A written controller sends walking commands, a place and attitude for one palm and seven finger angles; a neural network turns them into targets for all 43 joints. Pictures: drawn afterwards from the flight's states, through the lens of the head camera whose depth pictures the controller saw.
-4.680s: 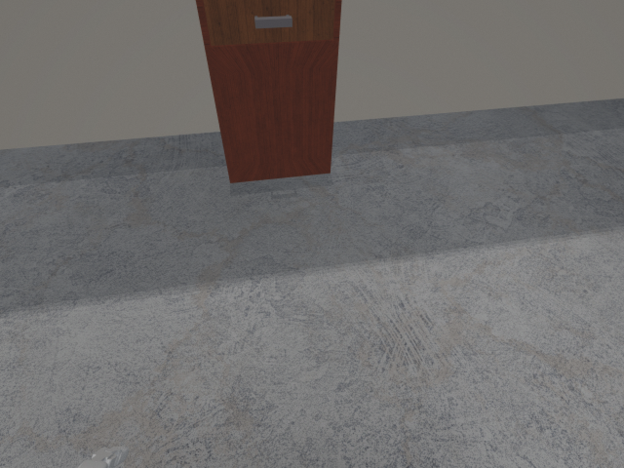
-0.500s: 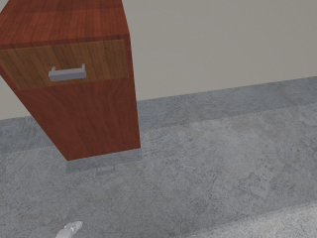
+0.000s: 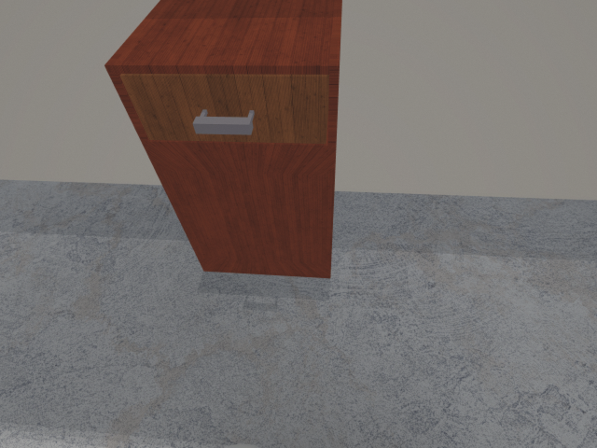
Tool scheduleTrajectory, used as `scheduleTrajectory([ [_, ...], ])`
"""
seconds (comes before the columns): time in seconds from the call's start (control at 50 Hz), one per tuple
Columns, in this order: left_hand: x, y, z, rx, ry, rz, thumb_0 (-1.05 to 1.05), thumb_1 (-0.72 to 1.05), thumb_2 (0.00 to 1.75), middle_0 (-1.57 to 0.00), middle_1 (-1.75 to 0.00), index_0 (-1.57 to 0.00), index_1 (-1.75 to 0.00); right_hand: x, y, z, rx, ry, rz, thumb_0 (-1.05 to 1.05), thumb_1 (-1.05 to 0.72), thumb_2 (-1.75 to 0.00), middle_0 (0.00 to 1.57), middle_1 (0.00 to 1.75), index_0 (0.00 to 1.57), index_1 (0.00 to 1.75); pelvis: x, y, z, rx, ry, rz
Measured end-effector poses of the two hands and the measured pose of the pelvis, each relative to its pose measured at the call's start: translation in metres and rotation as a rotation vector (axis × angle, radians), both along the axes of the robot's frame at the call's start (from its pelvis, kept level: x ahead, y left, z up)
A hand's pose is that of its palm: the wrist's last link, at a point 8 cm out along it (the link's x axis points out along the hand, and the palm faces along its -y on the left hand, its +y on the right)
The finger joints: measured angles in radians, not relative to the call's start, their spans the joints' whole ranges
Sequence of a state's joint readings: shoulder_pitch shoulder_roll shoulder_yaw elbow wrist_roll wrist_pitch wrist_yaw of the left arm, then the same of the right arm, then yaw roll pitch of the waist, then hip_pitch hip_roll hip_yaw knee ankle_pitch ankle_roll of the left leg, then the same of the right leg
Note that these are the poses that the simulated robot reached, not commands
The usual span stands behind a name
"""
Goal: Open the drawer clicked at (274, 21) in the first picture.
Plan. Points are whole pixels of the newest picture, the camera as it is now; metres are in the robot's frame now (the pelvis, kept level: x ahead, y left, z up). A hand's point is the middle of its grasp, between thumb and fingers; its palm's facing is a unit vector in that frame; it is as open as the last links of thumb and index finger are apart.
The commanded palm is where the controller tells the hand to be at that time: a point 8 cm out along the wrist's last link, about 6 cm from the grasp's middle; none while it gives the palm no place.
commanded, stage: take the last steps up to it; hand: left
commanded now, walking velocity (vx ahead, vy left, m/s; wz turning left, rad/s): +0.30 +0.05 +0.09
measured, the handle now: (225, 119) +0.78 +0.25 -0.02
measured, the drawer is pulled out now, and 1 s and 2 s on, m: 0.00 0.00 0.00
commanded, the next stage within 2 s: come to a stop and stand still in 0.78 s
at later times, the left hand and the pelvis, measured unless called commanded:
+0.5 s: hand (176, 427) +0.17 +0.23 -0.17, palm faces +0.03 -0.98 -0.19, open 7.4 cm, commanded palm none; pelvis +0.10 +0.04 -0.01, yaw +1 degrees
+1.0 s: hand (205, 386) +0.23 +0.20 -0.18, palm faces +0.10 -0.98 -0.17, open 7.3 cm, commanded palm none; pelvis +0.24 +0.03 +0.00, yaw +1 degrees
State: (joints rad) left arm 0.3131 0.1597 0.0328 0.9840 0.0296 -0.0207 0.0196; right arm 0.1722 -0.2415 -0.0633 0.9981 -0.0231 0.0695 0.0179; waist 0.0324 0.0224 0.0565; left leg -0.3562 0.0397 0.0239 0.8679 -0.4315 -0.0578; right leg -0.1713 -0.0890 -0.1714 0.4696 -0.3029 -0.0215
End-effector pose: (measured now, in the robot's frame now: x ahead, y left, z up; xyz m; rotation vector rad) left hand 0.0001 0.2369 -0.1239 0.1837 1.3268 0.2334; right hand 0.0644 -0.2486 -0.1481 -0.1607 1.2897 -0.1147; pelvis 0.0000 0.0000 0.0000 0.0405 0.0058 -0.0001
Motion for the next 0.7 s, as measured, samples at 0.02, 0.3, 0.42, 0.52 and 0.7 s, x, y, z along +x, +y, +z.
scheduleTrajectory([
  [0.02,-0.011,0.004,-0.002,-0.006,0.022,0.02,0.01,0.91,0.9,-0.21,-0.3,-0.21,-0.3,0.01,0.005,0.002,-0.001,-0.016,0.021,0.0,-0.91,-0.9,0.19,0.3,0.19,0.3,0.001,0.003,0.0,-0.003,0.001,0.006],
  [0.3,-0.022,0.051,-0.027,-0.087,0.175,0.078,0.01,0.91,0.9,-0.2,-0.3,-0.2,-0.3,0.058,0.072,0.02,-0.043,-0.144,0.035,-0.01,-0.94,-0.9,0.2,0.3,0.2,0.3,0.046,0.051,-0.004,-0.036,-0.033,0.018],
  [0.42,0.083,0.05,-0.024,-0.087,0.0,0.014,0.01,0.91,0.9,-0.2,-0.3,-0.2,-0.3,0.014,0.06,0.01,-0.055,0.047,-0.02,-0.01,-0.94,-0.9,0.2,0.3,0.2,0.3,0.077,0.051,-0.003,-0.026,-0.039,0.023],
  [0.52,0.178,0.035,-0.02,-0.065,-0.109,-0.074,0.01,0.91,0.9,-0.2,-0.3,-0.2,-0.3,-0.017,0.054,-0.005,-0.02,0.206,-0.094,0.0,-0.93,-0.9,0.2,0.3,0.2,0.3,0.112,0.038,-0.012,-0.015,-0.041,0.011],
  [0.7,0.257,0.005,-0.012,-0.028,-0.216,-0.085,0.0,0.91,0.9,-0.2,-0.3,-0.2,-0.3,0.028,0.038,-0.019,0.04,0.272,-0.116,0.0,-0.91,-0.9,0.2,0.3,0.19,0.3,0.167,0.009,-0.017,-0.03,-0.061,0.026],
])
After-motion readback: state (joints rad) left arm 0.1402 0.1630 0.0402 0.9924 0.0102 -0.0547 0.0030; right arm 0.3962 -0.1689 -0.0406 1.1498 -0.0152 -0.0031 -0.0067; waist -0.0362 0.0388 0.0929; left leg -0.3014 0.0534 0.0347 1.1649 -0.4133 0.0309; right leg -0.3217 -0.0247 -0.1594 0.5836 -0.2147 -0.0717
